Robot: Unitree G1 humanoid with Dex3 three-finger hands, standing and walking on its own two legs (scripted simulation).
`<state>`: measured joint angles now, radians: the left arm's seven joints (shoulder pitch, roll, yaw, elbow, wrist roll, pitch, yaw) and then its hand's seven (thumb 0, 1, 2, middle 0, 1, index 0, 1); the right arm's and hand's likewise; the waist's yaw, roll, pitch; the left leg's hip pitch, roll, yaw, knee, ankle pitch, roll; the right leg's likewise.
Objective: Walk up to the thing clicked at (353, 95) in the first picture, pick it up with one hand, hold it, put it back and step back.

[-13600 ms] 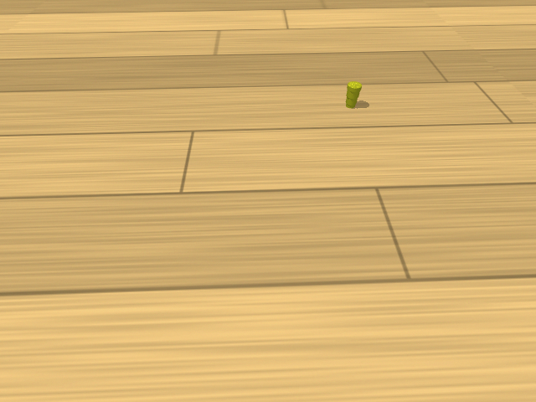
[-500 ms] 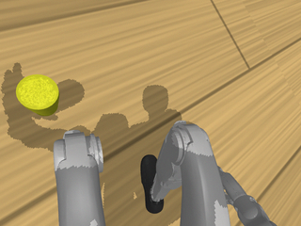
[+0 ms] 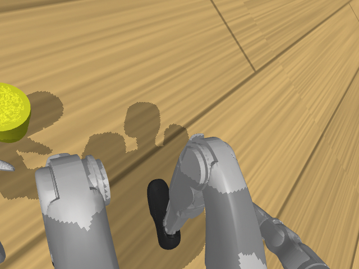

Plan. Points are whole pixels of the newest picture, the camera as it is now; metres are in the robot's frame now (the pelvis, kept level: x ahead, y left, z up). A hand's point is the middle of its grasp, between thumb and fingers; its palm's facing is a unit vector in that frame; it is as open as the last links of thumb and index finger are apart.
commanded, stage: close in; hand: left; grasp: from the side
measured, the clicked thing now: (5, 119) +0.44 +0.26 -0.21
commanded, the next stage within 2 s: rest palm in 0.26 s
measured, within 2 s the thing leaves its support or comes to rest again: leaves its support in 1.40 s
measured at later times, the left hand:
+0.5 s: hand out of the picture +0.41 +0.27 -0.17, palm faces +0.29 -0.96 -0.01, open 17.1 cm
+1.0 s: hand (1, 116) +0.43 +0.27 -0.18, palm faces +0.32 -0.95 +0.00, open 11.9 cm
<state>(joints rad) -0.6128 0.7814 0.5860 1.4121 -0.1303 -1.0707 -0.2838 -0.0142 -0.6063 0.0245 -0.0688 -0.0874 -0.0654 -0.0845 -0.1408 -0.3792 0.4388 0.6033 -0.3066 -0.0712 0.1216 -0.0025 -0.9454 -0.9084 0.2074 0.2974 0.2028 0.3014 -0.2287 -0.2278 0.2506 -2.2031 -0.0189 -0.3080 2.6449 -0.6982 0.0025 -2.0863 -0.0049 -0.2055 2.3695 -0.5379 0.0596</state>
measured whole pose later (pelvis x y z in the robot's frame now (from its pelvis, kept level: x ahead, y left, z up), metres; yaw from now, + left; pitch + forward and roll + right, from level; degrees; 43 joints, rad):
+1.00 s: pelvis -0.01 +0.01 +0.00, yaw -3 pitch +11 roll -20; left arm -0.66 0.85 0.47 1.53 -0.04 -1.18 0.05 0.00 -0.08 0.52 -0.59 -0.58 -0.44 -0.59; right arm -0.18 -0.38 0.54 0.55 -0.38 0.00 0.16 -0.01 -0.89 -0.90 0.21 0.30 0.20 0.30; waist -0.28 -0.28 0.32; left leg -2.19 -0.01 -0.37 2.66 -0.71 0.02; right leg -2.05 0.03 -0.26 2.32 -0.52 0.08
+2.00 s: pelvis +0.00 +0.00 +0.03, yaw +2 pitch +21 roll -15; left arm -0.59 0.60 0.36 1.00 -0.11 -0.82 -0.08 0.03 -0.54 1.01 -0.70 -0.96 -0.54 -0.97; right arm -0.01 -0.35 0.27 0.60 -0.19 0.04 0.15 0.00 -0.91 -0.90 0.21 0.30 0.20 0.30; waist -0.17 -0.10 0.07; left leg -2.23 -0.01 -0.23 2.52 -0.68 0.02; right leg -2.12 -0.03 -0.16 2.29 -0.56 0.04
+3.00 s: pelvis +0.03 -0.02 +0.09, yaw +9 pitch +32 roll -6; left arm -0.62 0.40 0.39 0.92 -0.13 -0.63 -0.20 0.03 -0.59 1.06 -0.71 -0.97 -0.56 -0.97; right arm 0.08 -0.29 0.05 0.66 -0.07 0.03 0.06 0.00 -0.92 -0.91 0.20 0.30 0.20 0.30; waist -0.11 0.00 -0.13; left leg -2.14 -0.01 -0.09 2.27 -0.70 0.00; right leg -2.12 -0.06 -0.04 2.18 -0.62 0.02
